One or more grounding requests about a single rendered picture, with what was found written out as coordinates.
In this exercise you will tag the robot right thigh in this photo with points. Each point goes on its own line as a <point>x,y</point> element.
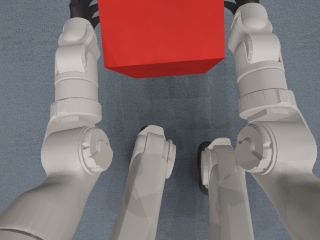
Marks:
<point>229,210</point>

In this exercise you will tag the right robot upper arm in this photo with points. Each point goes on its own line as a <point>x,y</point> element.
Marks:
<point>280,155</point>

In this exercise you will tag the carton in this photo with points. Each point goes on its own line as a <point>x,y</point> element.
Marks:
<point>157,38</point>

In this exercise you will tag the left robot upper arm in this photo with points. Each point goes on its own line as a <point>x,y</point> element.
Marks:
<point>73,160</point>

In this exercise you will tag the robot left forearm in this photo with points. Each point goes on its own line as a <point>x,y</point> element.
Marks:
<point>75,78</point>

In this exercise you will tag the robot thigh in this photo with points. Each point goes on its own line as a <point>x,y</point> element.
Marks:
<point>138,215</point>
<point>229,210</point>

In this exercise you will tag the robot right forearm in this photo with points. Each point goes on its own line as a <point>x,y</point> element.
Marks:
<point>259,67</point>

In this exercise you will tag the robot left thigh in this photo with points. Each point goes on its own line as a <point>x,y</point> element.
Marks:
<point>138,215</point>

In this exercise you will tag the robot right hand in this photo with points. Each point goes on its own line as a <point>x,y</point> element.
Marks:
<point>234,6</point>

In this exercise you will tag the robot left hand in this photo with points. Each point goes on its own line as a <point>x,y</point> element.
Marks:
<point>81,9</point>

